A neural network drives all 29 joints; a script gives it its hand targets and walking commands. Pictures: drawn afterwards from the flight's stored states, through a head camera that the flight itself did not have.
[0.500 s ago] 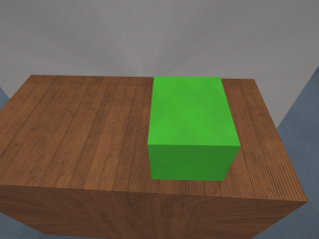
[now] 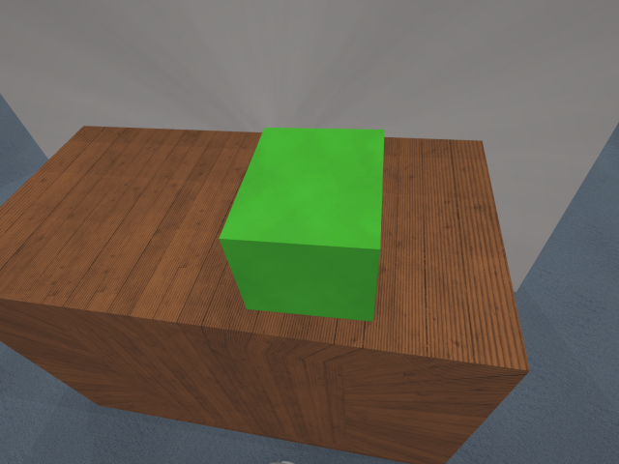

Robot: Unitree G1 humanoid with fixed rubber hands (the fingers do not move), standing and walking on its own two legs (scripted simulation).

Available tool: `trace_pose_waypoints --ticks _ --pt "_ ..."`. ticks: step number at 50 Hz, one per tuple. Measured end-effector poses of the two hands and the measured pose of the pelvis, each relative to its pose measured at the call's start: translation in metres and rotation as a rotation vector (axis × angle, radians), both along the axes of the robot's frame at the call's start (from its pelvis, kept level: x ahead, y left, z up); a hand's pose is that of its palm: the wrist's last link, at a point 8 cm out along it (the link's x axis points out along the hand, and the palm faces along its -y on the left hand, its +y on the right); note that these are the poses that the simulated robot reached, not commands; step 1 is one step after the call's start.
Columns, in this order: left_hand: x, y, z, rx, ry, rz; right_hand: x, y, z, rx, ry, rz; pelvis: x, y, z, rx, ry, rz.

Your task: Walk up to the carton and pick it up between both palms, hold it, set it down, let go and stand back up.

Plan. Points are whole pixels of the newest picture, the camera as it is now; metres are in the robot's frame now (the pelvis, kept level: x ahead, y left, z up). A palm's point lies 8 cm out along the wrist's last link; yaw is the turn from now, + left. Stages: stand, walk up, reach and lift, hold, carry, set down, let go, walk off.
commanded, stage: walk up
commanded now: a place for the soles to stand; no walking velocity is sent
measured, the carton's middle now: (315, 219) +0.50 +0.03 +0.02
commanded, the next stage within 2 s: none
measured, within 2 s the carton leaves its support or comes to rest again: neither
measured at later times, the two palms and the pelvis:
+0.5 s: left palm out of the picture -0.01 +0.26 -0.12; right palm out of the picture +0.01 -0.26 -0.12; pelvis -0.02 +0.00 +0.01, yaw -1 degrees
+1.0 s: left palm out of the picture +0.07 +0.26 -0.12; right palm out of the picture +0.01 -0.25 -0.13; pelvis +0.00 +0.01 +0.00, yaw -6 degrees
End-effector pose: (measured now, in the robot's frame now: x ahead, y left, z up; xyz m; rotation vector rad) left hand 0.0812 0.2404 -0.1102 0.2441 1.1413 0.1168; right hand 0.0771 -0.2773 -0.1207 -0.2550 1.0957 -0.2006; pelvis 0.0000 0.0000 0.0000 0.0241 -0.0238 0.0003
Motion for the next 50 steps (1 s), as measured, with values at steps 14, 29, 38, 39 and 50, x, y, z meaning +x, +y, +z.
trace_pose_waypoints --ticks 14,29,38,39,50 --pt "-0.067 0.006 -0.004 0.02 0.044 0.042 -0.043 0.024 -0.003 0.087 0.085 0.059 -0.022 -0.009 0.006 -0.005 -0.016 0.007" --pt "-0.08 0.017 -0.006 0.028 0.12 -0.003 -0.074 0.02 -0.004 0.049 0.176 0.008 -0.015 0.004 0.007 -0.015 -0.007 -0.035" --pt "-0.048 0.022 -0.005 0.048 0.097 -0.046 -0.065 0.027 -0.009 0.06 0.181 -0.011 -0.002 0.008 0.006 -0.013 -0.003 -0.057" --pt "-0.043 0.022 -0.005 0.05 0.091 -0.051 -0.064 0.028 -0.009 0.06 0.18 -0.014 -0.001 0.008 0.005 -0.013 -0.003 -0.06" --pt "-0.016 0.022 -0.01 0.054 0.059 -0.102 -0.063 0.03 -0.011 0.057 0.165 -0.055 0.002 0.013 0.001 -0.009 -0.01 -0.098"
